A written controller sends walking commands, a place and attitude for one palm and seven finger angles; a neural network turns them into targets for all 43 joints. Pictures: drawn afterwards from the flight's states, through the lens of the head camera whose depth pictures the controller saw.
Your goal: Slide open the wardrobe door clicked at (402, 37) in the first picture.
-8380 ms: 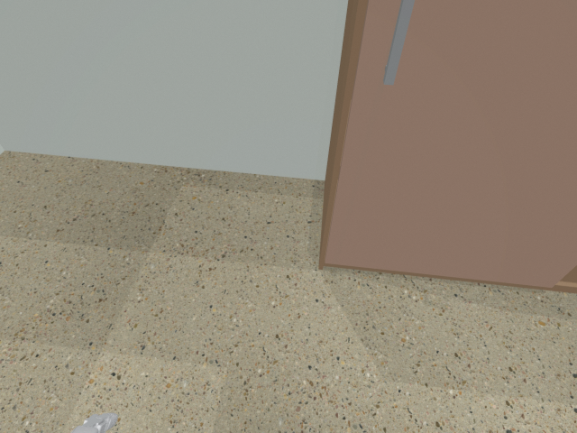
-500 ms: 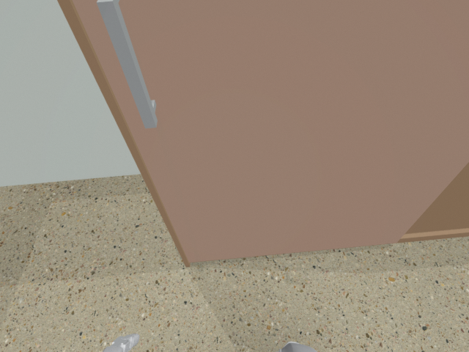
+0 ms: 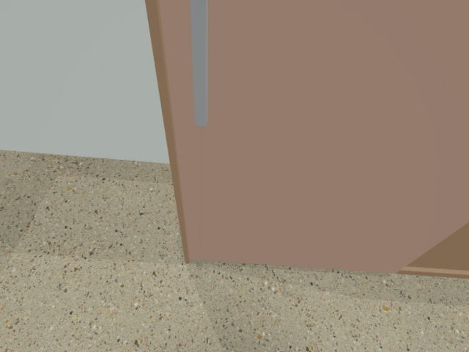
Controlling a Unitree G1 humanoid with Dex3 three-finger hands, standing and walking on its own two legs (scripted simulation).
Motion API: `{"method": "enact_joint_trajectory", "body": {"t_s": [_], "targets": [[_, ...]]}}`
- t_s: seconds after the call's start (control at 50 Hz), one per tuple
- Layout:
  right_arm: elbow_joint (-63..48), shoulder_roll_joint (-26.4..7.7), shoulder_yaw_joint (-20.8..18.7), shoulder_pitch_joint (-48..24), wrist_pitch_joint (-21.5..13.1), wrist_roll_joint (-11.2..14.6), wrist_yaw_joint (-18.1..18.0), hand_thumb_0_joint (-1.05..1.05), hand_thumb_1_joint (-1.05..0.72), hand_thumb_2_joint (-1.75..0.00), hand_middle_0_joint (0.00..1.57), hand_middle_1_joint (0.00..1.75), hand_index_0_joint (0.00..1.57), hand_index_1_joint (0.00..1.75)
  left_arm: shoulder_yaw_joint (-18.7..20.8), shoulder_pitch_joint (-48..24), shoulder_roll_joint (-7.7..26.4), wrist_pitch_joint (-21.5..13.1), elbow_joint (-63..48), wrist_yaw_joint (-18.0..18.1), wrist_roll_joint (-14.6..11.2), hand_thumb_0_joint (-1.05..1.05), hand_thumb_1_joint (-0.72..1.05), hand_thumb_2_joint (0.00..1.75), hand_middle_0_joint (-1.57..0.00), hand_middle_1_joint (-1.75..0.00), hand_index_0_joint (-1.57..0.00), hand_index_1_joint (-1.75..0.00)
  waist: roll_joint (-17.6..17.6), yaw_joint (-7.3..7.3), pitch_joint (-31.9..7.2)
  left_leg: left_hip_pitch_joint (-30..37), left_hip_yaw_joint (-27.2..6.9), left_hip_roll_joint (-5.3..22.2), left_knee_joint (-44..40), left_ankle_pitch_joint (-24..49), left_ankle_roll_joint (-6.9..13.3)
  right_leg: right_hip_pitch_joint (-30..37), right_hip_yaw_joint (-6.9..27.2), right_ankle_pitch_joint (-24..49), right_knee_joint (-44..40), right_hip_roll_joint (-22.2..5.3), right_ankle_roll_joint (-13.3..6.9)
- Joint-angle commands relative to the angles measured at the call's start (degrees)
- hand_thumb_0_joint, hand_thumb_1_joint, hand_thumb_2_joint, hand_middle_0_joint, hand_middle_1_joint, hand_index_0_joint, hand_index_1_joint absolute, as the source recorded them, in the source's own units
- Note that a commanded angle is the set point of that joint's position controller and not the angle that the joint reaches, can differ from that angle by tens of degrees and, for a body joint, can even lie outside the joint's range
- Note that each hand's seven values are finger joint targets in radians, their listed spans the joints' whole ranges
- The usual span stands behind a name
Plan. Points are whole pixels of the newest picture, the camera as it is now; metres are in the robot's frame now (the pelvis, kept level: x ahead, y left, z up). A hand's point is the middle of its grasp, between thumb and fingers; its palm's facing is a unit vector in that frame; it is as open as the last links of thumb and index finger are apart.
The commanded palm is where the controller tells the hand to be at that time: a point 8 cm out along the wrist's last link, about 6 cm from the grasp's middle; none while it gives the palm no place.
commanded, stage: come to a stop and stand still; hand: left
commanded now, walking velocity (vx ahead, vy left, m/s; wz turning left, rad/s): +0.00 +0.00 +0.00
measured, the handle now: (201, 63) +0.52 +0.13 +0.21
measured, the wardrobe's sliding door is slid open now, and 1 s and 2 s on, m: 0.00 0.00 0.00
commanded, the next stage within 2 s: look again from close up in 0.98 s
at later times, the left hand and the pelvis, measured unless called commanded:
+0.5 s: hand out of the picture -0.05 +0.17 -0.17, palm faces +0.00 -0.98 -0.19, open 7.4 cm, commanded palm none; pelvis -0.06 +0.00 +0.01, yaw -2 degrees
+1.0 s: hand out of the picture -0.13 +0.13 -0.17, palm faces +0.05 -0.99 -0.14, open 7.4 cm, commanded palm none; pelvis -0.07 -0.01 +0.01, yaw -1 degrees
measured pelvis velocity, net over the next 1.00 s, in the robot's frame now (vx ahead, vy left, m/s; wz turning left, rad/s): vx -0.07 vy -0.01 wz -0.01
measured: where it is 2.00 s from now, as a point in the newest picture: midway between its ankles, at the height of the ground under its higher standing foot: outside the picture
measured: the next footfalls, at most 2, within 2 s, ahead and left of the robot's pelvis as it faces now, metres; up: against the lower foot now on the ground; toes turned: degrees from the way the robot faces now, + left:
right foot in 0.30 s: -0.05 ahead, -0.13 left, +0.00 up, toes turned -3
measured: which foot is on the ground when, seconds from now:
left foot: down 0.00-1.00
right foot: up 0.00-0.28, down 0.30-1.00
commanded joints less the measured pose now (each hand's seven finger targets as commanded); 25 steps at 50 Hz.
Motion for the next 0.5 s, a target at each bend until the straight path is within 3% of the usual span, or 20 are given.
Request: {"method": "enact_joint_trajectory", "body": {"t_s": [0.0, 0.06, 0.16, 0.2, 0.24, 0.28, 0.3, 0.32, 0.34, 0.36, 0.4, 0.48], "targets": [[-3.36, -8.83, -1.21, 0.16, -1.04, -0.5, -1.39, 0.0, -0.9, -0.9, 0.2, 0.3, 0.2, 0.3, 1.06, 2.44, 4.47, -0.26, -2.6, 0.08, 0.84, 0.0, 0.9, 0.9, -0.2, -0.3, -0.2, -0.3, 12.14, -1.21, -2.88, -2.46, -13.96, 15.39, -18.12, 14.8, 6.65, -1.91, 6.9, -3.52, 16.09, 1.24, 0.23], [-2.29, -8.26, -1.05, 1.95, -1.49, -0.11, -1.33, 0.0, -0.9, -0.9, 0.2, 0.3, 0.2, 0.3, 0.41, 4.36, 3.32, -0.67, -1.29, -0.04, 0.63, 0.0, 0.9, 0.9, -0.2, -0.3, -0.2, -0.3, 8.5, -1.55, -5.41, 3.21, -11.7, 13.23, -18.36, 12.17, 6.2, -2.4, 6.37, -1.18, 14.62, 1.29, 1.37], [0.79, -8.39, -1.44, 6.91, -1.75, -0.02, -1.25, 0.0, -0.9, -0.9, 0.2, 0.3, 0.2, 0.3, -1.0, 2.74, 2.11, -1.07, -1.41, -0.01, 0.33, 0.0, 0.9, 0.9, -0.2, -0.3, -0.2, -0.3, 10.44, -3.87, -7.63, 9.96, -14.52, 14.28, -18.81, 12.5, 7.07, 2.47, 4.37, -3.73, -3.26, 0.49, 1.78], [1.91, -8.24, -1.51, 7.62, -1.8, 0.14, -0.96, 0.0, -0.9, -0.9, 0.2, 0.3, 0.2, 0.3, -1.25, 4.56, 2.33, -1.38, -0.26, 0.17, 0.27, 0.0, 0.9, 0.9, -0.2, -0.3, -0.2, -0.3, 10.02, -3.22, -7.38, 8.6, -14.54, 13.37, -18.09, 12.53, 6.26, 6.84, 3.93, 0.05, -11.68, 0.95, 1.26], [2.57, -7.27, -1.28, 6.88, -1.83, 0.62, -0.76, 0.0, -0.9, -0.9, 0.2, 0.3, 0.2, 0.3, -1.4, 8.75, 2.73, -2.04, 1.91, 0.5, 0.24, 0.0, 0.9, 0.9, -0.2, -0.3, -0.2, -0.3, 6.47, -1.74, -7.52, 4.92, -11.05, 10.0, -15.9, 7.5, 2.44, 14.18, 4.32, 10.19, -23.7, 0.02, 0.74], [2.7, -4.97, -0.72, 7.33, -1.69, 0.97, -0.38, 0.0, -0.9, -0.9, 0.2, 0.3, 0.2, 0.3, -1.56, 7.63, 5.02, -2.7, 2.19, 0.68, 0.22, 0.0, 0.9, 0.9, -0.2, -0.3, -0.2, -0.3, 0.67, -3.22, -4.25, 2.41, -6.51, 5.25, -13.59, 2.99, -1.84, 11.61, 11.29, 8.55, -26.35, -5.96, -2.51], [3.32, -4.37, -0.46, 7.66, -1.73, 0.84, -0.09, 0.0, -0.9, -0.9, 0.2, 0.3, 0.2, 0.3, -1.63, 5.98, 5.77, -2.87, 1.9, 0.66, 0.06, 0.0, 0.9, 0.9, -0.2, -0.3, -0.2, -0.3, 1.21, -3.8, -3.15, 4.2, -6.0, 4.46, -13.14, 4.13, -2.18, 8.62, 11.25, 8.31, -26.88, -7.43, -3.23], [3.86, -4.51, -0.32, 8.19, -1.79, 0.59, 0.03, 0.0, -0.9, -0.9, 0.2, 0.3, 0.2, 0.3, -1.74, 5.48, 5.62, -2.97, 2.05, 0.56, 0.03, 0.0, 0.9, 0.9, -0.2, -0.3, -0.2, -0.3, 0.82, -4.22, -3.85, 6.99, -5.76, 4.37, -13.48, 6.24, -2.25, 6.75, 10.41, 8.49, -25.46, -6.03, -2.88], [4.65, -4.81, -0.45, 8.82, -1.66, 0.41, -0.11, 0.0, -0.9, -0.9, 0.2, 0.3, 0.2, 0.3, -1.88, 4.59, 4.91, -3.23, 2.15, 0.6, -0.03, 0.0, 0.9, 0.9, -0.2, -0.3, -0.2, -0.3, -3.38, -4.31, -2.57, 7.56, -5.75, 5.03, -12.77, 6.26, -1.94, 5.22, 9.98, 6.68, -25.8, -4.62, -2.28], [5.14, -5.43, -0.4, 9.49, -1.63, 0.45, -0.18, 0.0, -0.9, -0.9, 0.2, 0.3, 0.2, 0.3, -2.19, 4.46, 4.17, -3.25, 2.21, 0.61, -0.14, 0.0, 0.9, 0.9, -0.2, -0.3, -0.2, -0.3, -4.75, -4.4, -1.12, 7.88, -5.7, 5.39, -12.79, 5.69, -1.76, 3.75, 9.75, 4.55, -26.71, -4.42, -1.97], [6.32, -5.59, -0.14, 10.9, -1.53, 0.52, -0.16, 0.0, -0.9, -0.9, 0.2, 0.3, 0.2, 0.3, -2.33, 4.45, 3.95, -3.03, 2.26, 0.69, -0.1, 0.0, 0.9, 0.9, -0.2, -0.3, -0.2, -0.3, -3.44, -4.43, 1.57, 6.96, -6.14, 5.75, -13.95, 3.92, -1.64, 2.32, 9.2, 1.63, -26.88, -3.5, -1.55], [7.6, -5.0, 0.17, 12.1, -1.07, 0.35, -0.31, 0.0, -0.9, -0.9, 0.2, 0.3, 0.2, 0.3, -2.26, 7.25, 2.96, -2.5, 3.06, 0.76, -0.1, 0.0, 0.9, 0.9, -0.2, -0.3, -0.2, -0.3, 2.48, -3.74, 4.69, 3.03, -7.69, 5.85, -17.0, -4.45, -1.49, 1.03, 9.03, -3.96, -26.68, -2.32, -1.36]]}}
